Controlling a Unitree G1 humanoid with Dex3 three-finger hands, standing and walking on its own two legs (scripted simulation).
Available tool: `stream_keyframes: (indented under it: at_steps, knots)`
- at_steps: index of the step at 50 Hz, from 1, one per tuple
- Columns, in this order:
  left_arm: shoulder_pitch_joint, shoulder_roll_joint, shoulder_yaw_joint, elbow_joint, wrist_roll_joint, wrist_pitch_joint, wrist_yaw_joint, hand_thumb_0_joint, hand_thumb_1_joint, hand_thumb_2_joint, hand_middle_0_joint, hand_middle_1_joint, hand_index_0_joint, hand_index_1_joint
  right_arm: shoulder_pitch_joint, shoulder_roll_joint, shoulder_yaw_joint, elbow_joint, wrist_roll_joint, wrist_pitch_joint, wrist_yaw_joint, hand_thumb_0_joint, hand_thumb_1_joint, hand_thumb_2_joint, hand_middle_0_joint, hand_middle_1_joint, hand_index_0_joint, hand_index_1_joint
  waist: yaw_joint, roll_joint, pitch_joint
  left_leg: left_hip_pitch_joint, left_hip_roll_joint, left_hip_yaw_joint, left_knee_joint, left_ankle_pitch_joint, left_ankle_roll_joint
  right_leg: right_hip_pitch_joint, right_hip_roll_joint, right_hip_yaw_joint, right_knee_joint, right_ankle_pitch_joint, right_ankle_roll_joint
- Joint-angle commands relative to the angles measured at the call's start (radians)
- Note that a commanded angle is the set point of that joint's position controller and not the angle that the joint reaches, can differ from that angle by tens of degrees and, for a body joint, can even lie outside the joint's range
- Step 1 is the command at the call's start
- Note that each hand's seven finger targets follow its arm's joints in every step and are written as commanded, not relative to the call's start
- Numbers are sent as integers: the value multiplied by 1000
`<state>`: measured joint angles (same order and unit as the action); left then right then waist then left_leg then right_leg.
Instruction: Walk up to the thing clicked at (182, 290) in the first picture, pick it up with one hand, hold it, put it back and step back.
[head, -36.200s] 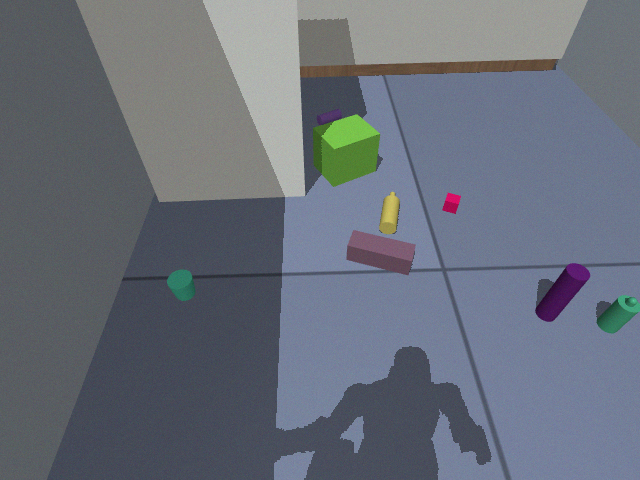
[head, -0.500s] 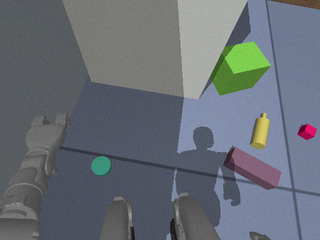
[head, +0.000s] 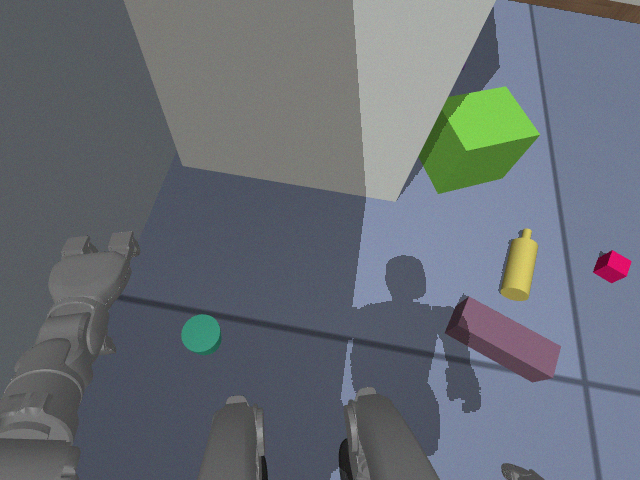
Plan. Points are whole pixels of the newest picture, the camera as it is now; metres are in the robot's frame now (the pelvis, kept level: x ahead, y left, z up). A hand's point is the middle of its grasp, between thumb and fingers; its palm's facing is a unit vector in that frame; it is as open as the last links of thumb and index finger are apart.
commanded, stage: go down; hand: left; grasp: from above
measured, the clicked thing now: (204, 337) +0.43 +0.22 -0.57
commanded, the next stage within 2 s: withdraw in 1.16 s
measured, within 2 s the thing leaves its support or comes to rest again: neither
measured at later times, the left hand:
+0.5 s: hand (105, 307) +0.37 +0.27 -0.11, palm faces -0.43 -0.02 -0.90, open 14.4 cm
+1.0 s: hand (104, 309) +0.37 +0.27 -0.11, palm faces -0.44 -0.03 -0.90, open 14.4 cm
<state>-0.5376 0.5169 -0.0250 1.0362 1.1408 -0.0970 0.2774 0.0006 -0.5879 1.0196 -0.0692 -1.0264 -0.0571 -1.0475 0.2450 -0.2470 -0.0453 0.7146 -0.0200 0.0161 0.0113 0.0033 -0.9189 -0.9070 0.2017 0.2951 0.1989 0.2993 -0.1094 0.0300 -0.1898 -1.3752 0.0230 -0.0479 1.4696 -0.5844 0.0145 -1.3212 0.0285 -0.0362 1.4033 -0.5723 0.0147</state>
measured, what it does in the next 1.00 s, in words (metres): stands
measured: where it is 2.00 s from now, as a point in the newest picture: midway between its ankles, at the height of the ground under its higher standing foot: outside the picture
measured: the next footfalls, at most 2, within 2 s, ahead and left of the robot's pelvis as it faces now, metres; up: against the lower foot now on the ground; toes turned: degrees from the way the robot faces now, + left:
none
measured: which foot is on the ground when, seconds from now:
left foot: down 0.00-1.00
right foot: down 0.00-1.00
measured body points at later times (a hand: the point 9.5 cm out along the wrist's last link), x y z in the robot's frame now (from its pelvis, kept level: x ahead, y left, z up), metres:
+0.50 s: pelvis +0.00 +0.00 +0.00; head +0.14 +0.03 +0.43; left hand +0.39 +0.27 -0.06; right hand +0.07 -0.27 -0.12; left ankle +0.04 +0.11 -0.58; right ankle +0.04 -0.13 -0.58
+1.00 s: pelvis +0.00 +0.00 +0.00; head +0.14 +0.03 +0.43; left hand +0.39 +0.27 -0.06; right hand +0.07 -0.27 -0.11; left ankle +0.04 +0.11 -0.58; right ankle +0.04 -0.13 -0.58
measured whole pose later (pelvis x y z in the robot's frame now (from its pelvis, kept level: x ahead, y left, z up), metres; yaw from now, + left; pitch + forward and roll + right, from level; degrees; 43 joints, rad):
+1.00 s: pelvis +0.00 +0.00 +0.00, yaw +0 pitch +27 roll -4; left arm -0.53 0.52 -0.03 1.07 1.14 -0.11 0.26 0.00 -0.58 1.01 -0.07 -1.03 -0.06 -1.05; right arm 0.26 -0.24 -0.03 0.70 -0.02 0.02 0.01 0.00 -0.92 -0.91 0.20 0.30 0.20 0.30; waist -0.12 0.03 -0.20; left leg -1.35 0.02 -0.05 1.45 -0.58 0.01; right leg -1.30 0.03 -0.04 1.39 -0.57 0.01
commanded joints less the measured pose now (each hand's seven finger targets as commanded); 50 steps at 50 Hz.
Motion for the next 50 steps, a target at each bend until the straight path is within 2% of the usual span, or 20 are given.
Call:
stream_keyframes:
  at_steps: [1, 5, 6, 7, 9, 10, 11, 13, 16, 18, 21, 24, 27, 30, 32, 35, 40, 44, 45, 50]
  knots:
    - [-324, 243, 68, -192, -3, 4, 45, 0, -606, 1022, -56, -1015, -37, -1034, 121, -184, -66, -50, 0, -24, -19, 0, -915, -906, 199, 300, 199, 300, 2, 140, -485, 455, -11, -13, -193, 287, -3, 162, 19, -15, -171, 224, -50]
    - [-288, 259, 82, -216, -10, 22, 44, 0, -607, 1021, -57, -1024, -38, -1043, 124, -187, -67, -53, 0, -19, -20, 0, -916, -907, 199, 300, 199, 300, 22, 142, -511, 500, -9, -21, -211, 328, -5, 181, 19, -18, -181, 241, -50]
    - [-290, 242, 75, -207, -14, 28, 41, 0, -610, 1027, -58, -1016, -36, -1038, 125, -184, -66, -51, -1, -18, -21, 0, -916, -907, 199, 300, 199, 300, 10, 134, -515, 499, -8, -22, -209, 328, -5, 189, 20, -17, -185, 249, -48]
    - [-297, 264, 87, -210, -14, 31, 40, 0, -611, 1028, -57, -1014, -35, -1037, 127, -185, -66, -52, 2, -16, -21, 0, -918, -908, 199, 300, 199, 300, 14, 124, -522, 505, -9, -19, -212, 333, -2, 212, 20, -17, -193, 257, -47]
    - [-269, 219, 60, -180, -20, 41, 31, 0, -611, 1029, -58, -1014, -36, -1036, 126, -177, -62, -47, 1, -14, -23, 0, -918, -907, 199, 300, 199, 300, 4, 113, -468, 479, -9, -19, -222, 314, -2, 207, 19, -17, -204, 250, -46]
    - [-257, 229, 70, -167, -24, 44, 27, 0, -611, 1023, -57, -1021, -38, -1041, 125, -180, -63, -47, 3, -13, -23, 0, -918, -907, 199, 300, 199, 300, 7, 101, -455, 477, -6, -25, -231, 302, -4, 204, 17, -20, -206, 237, -46]
    - [-259, 193, 42, -160, -30, 43, 20, 0, -608, 1021, -57, -1027, -39, -1045, 123, -174, -63, -48, 2, -14, -23, 0, -917, -907, 199, 300, 199, 300, -6, 105, -431, 461, -5, -19, -229, 299, -1, 198, 19, -18, -214, 237, -46]
    - [-254, 224, 60, -149, -30, 39, 16, 0, -605, 1018, -56, -1029, -40, -1045, 122, -179, -61, -49, 5, -13, -24, 0, -917, -907, 199, 300, 199, 300, 1, 94, -413, 447, -5, -22, -234, 283, -4, 201, 17, -19, -213, 225, -47]
    - [-215, 195, 44, -112, -25, 26, 11, 0, -610, 1023, -56, -1023, -38, -1041, 115, -172, -55, -61, 8, -14, -21, 0, -916, -906, 199, 300, 199, 300, 2, 69, -374, 405, -10, -14, -231, 243, -1, 199, 17, -17, -214, 201, -49]
    - [-274, 189, 28, -120, -21, 10, 12, 0, -599, 1016, -55, -1029, -40, -1043, 111, -171, -54, -56, 5, -18, -21, 0, -916, -906, 199, 300, 199, 300, -12, 92, -371, 387, -10, -9, -206, 245, 1, 161, 19, -13, -196, 198, -51]
    - [-277, 219, 50, -113, -9, -6, 25, 0, -597, 1015, -54, -1029, -40, -1043, 113, -176, -52, -60, 2, -23, -19, 0, -914, -905, 199, 300, 199, 300, 1, 109, -369, 382, -11, -15, -201, 237, -4, 134, 14, -14, -173, 182, -54]
    - [-309, 230, 56, -145, 6, -16, 38, 0, -596, 1012, -53, -1024, -38, -1039, 115, -179, -57, -62, 1, -24, -17, 0, -914, -905, 199, 300, 199, 300, -1, 110, -425, 383, -18, -2, -184, 220, 3, 148, 16, -8, -173, 186, -51]
    - [-338, 279, 87, -183, 4, -12, 46, 0, -607, 1024, -55, -1023, -36, -1042, 120, -189, -60, -60, -2, -25, -16, 0, -916, -906, 199, 300, 199, 300, 4, 135, -482, 415, -16, -11, -181, 243, -2, 145, 13, -10, -156, 199, -50]
    - [-357, 280, 84, -240, 2, 1, 43, 0, -611, 1031, -57, -1016, -35, -1038, 130, -195, -68, -57, -4, -23, -17, 0, -915, -907, 199, 300, 199, 300, 13, 190, -557, 523, -8, -35, -203, 305, -15, 133, 13, -17, -151, 217, -52]
    - [-315, 262, 82, -236, -8, 22, 39, 0, -611, 1028, -57, -1017, -35, -1039, 133, -190, -66, -56, -3, -18, -17, 0, -917, -908, 199, 300, 199, 300, 16, 163, -562, 533, -8, -30, -201, 347, -10, 162, 17, -18, -166, 248, -50]
    - [-287, 254, 84, -196, -31, 41, 23, 0, -611, 1027, -57, -1021, -35, -1042, 144, -189, -67, -48, -1, -12, -17, 0, -918, -907, 199, 300, 199, 300, 12, 126, -526, 524, -5, -34, -209, 370, -7, 195, 18, -23, -186, 271, -46]
    - [-213, 198, 52, -141, -48, 37, -7, 0, -593, 1003, -55, -1039, -45, -1049, 137, -170, -60, -57, 6, -7, -15, 0, -918, -907, 199, 300, 199, 300, 3, 52, -427, 422, -10, -13, -226, 282, 5, 252, 19, -19, -225, 245, -44]
    - [-227, 220, 57, -94, -26, 5, 3, 0, -593, 1005, -55, -1036, -45, -1046, 117, -166, -49, -64, 10, -12, -19, 0, -917, -906, 199, 300, 199, 300, -6, 29, -339, 313, -21, 8, -203, 196, 12, 229, 16, -3, -220, 200, -44]
    - [-244, 201, 39, -90, -22, -5, 5, 0, -587, 1002, -54, -1037, -46, -1045, 114, -165, -47, -65, 9, -15, -19, 0, -916, -905, 199, 300, 199, 300, -12, 44, -322, 310, -20, 8, -201, 180, 9, 195, 14, -4, -211, 178, -47]
    - [-295, 253, 74, -155, 11, -34, 38, 0, -581, 996, -53, -1036, -45, -1043, 112, -177, -55, -69, 1, -21, -14, 0, -916, -905, 199, 300, 199, 300, 6, 116, -418, 362, -22, 7, -166, 229, 5, 153, 13, 1, -164, 202, -50]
